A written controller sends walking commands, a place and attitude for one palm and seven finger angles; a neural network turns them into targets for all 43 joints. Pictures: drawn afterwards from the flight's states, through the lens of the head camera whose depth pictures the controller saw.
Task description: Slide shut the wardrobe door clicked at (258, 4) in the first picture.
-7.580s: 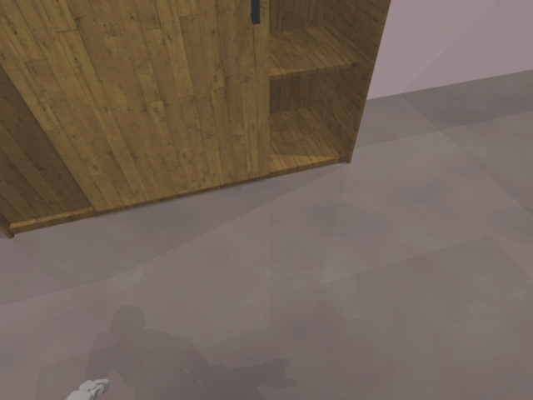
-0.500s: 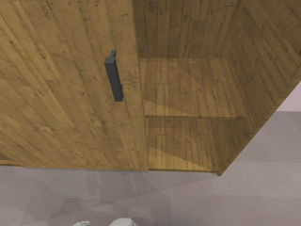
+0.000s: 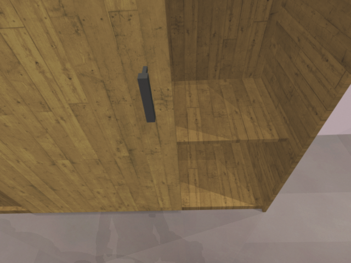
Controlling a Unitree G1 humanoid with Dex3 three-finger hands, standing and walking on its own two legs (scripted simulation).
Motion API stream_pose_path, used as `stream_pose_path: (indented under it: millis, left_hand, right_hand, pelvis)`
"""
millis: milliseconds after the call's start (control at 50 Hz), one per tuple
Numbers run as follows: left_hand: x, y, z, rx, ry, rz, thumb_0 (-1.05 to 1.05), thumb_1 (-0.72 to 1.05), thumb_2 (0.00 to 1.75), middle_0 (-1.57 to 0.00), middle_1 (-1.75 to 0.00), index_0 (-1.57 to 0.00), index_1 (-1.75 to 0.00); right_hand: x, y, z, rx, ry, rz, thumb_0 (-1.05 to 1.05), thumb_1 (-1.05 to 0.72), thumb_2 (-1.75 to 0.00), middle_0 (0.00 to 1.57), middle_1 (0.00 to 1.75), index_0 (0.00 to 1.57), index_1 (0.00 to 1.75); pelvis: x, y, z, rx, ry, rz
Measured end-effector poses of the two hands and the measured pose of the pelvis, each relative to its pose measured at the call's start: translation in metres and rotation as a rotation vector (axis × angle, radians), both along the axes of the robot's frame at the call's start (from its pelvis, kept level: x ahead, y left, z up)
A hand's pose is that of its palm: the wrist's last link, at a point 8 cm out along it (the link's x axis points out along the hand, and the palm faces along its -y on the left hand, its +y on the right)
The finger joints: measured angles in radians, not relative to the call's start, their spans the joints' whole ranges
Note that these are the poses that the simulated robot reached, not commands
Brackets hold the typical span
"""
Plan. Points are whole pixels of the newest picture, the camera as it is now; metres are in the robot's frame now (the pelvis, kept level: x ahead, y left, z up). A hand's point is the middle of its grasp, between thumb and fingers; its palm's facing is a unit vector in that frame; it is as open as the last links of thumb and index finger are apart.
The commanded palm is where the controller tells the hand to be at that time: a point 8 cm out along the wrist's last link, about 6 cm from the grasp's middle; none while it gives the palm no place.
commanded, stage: come to a stop and stand still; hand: left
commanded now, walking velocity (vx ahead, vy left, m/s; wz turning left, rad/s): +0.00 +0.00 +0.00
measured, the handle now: (148, 94) +0.49 +0.10 +0.13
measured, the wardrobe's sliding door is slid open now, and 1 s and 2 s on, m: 0.46 0.46 0.46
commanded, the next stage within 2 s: look again from close up in 0.74 s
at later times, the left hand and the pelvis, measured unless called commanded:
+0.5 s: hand out of the picture +0.03 +0.16 -0.15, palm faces +0.02 -0.97 -0.23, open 7.3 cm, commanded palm none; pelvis +0.03 -0.02 +0.01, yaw +1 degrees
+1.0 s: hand out of the picture +0.02 +0.13 -0.16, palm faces +0.05 -0.98 -0.20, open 7.4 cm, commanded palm none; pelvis +0.03 -0.04 +0.02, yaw +2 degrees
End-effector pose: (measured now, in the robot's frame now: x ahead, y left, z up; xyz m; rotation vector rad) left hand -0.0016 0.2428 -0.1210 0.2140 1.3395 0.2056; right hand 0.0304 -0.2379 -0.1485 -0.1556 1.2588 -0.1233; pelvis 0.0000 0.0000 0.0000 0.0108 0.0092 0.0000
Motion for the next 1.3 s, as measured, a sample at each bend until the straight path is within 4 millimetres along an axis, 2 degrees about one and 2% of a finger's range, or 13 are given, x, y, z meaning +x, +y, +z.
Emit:
stream_pose_path:
  millis: [120,260,340,460,640,780,960,1300]
  left_hand:
    - [0.011,-0.027,-0.007,-0.06,-0.007,-0.01,0.01,0.9,0.89,-0.2,-0.3,-0.19,-0.3]
    - [0.026,-0.031,-0.005,-0.058,-0.003,-0.018,0.02,0.94,0.89,-0.2,-0.3,-0.2,-0.3]
    - [0.03,-0.032,-0.002,-0.048,-0.005,-0.016,0.02,0.93,0.89,-0.2,-0.3,-0.2,-0.3]
    - [0.031,-0.036,-0.001,-0.041,0.006,-0.009,0.02,0.92,0.89,-0.2,-0.3,-0.2,-0.3]
    - [0.023,-0.047,-0.001,-0.052,0.025,0.01,0.01,0.92,0.89,-0.2,-0.3,-0.2,-0.3]
    - [0.016,-0.057,-0.002,-0.066,0.041,0.024,0.01,0.91,0.89,-0.2,-0.3,-0.2,-0.3]
    - [0.013,-0.064,-0.003,-0.071,0.046,0.033,0.01,0.9,0.89,-0.2,-0.3,-0.2,-0.3]
    - [0.011,-0.068,-0.004,-0.069,0.039,0.039,0.01,0.9,0.89,-0.2,-0.3,-0.2,-0.3]
  right_hand:
    - [-0.025,0.0,0.004,0.004,0.089,-0.031,0.0,-0.91,-0.9,0.2,0.29,0.2,0.3]
    - [-0.042,0.011,0.009,0.034,0.162,-0.036,0.0,-0.91,-0.9,0.2,0.29,0.2,0.3]
    - [-0.039,0.014,0.008,0.053,0.18,-0.029,0.0,-0.9,-0.9,0.2,0.29,0.2,0.3]
    - [-0.023,0.013,0.007,0.061,0.163,-0.021,0.0,-0.9,-0.9,0.2,0.29,0.2,0.3]
    - [0.002,-0.004,0.009,0.034,0.121,-0.001,0.01,-0.91,-0.9,0.2,0.29,0.2,0.3]
    - [0.011,-0.013,0.012,0.019,0.11,0.014,0.0,-0.91,-0.9,0.2,0.29,0.2,0.3]
    - [0.01,-0.016,0.012,0.024,0.12,0.015,0.0,-0.91,-0.9,0.2,0.29,0.2,0.3]
    - [-0.013,-0.013,0.01,0.038,0.165,-0.005,0.0,-0.91,-0.9,0.2,0.29,0.2,0.3]
  pelvis:
    - [0.007,-0.006,0.005,-0.015,-0.008,0.017]
    - [0.016,-0.012,0.011,-0.003,-0.011,0.014]
    - [0.02,-0.015,0.013,0.0,-0.012,0.017]
    - [0.025,-0.019,0.014,0.003,-0.016,0.02]
    - [0.03,-0.025,0.015,0.004,-0.021,0.023]
    - [0.032,-0.03,0.016,0.004,-0.02,0.027]
    - [0.033,-0.036,0.016,0.005,-0.022,0.028]
    - [0.033,-0.04,0.016,0.003,-0.025,0.027]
